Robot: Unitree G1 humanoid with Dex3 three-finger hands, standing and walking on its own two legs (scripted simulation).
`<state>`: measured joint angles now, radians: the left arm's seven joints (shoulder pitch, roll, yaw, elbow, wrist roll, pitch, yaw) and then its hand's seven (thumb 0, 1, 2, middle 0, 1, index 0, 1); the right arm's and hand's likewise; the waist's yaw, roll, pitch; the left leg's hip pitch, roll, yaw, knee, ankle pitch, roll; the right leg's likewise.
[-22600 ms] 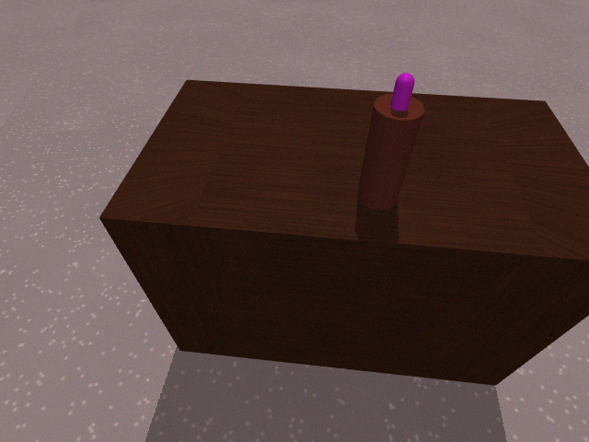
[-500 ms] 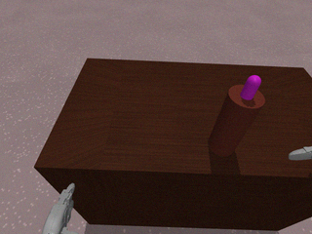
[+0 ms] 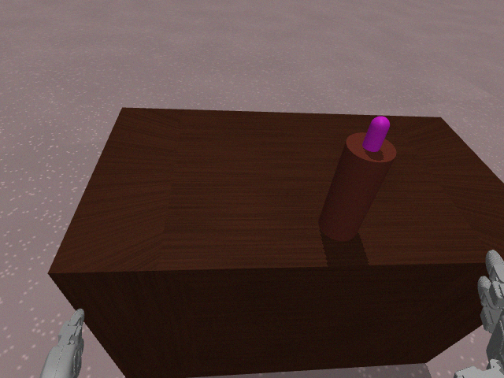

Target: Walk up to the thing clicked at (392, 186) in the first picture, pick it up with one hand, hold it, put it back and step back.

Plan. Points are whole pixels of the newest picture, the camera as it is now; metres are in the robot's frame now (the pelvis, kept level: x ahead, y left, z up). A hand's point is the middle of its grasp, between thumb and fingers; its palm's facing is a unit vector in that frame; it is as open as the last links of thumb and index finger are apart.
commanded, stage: sink last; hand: right
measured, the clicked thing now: (356, 180) +0.47 -0.19 +0.09
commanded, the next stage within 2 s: home in 0.28 s
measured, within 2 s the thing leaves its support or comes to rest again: neither
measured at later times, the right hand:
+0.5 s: hand out of the picture +0.17 -0.29 +0.12, palm faces +0.46 +0.80 -0.39, open 17.5 cm
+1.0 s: hand out of the picture +0.17 -0.17 -0.08, palm faces +0.09 +0.99 -0.14, open 17.4 cm
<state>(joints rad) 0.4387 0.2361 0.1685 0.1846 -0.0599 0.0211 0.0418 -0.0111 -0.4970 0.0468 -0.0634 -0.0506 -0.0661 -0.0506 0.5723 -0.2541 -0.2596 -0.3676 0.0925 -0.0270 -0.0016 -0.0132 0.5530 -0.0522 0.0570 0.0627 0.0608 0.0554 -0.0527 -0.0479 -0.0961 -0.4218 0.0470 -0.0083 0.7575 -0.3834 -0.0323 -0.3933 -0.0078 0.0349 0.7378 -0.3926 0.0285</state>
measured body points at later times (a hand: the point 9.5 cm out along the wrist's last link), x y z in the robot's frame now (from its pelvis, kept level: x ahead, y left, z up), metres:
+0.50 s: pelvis -0.02 +0.00 -0.01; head -0.02 +0.02 +0.44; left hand +0.14 +0.27 -0.04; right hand +0.14 -0.32 +0.14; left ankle +0.01 +0.14 -0.71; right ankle +0.00 -0.14 -0.71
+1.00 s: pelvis +0.00 -0.01 -0.02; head +0.04 -0.02 +0.43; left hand +0.17 +0.22 -0.06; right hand +0.16 -0.22 -0.07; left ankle +0.01 +0.14 -0.71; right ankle +0.00 -0.14 -0.71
